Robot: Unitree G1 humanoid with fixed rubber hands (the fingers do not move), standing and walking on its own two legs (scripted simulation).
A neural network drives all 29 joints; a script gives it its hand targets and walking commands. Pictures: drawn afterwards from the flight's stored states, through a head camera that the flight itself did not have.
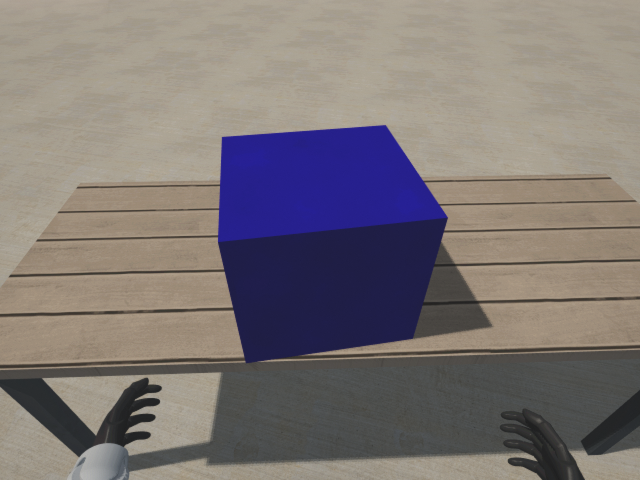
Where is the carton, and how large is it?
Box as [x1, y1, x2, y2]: [218, 125, 447, 362]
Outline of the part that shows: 385,125 222,137 218,244 246,362 412,338 447,217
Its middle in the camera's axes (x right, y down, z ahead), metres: +0.00 -0.01 +0.70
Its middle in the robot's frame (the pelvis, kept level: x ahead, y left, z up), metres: +0.54 +0.03 +0.02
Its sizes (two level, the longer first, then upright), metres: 0.304 0.286 0.283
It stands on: a table, 0.62 m high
